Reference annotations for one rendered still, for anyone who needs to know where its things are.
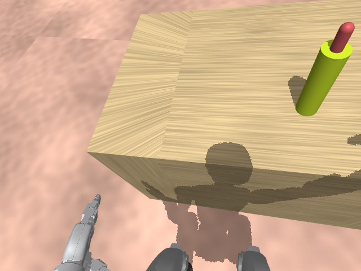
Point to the bottle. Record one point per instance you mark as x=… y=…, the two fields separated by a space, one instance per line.
x=328 y=64

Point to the left robot hand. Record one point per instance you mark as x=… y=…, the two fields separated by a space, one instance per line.
x=77 y=248

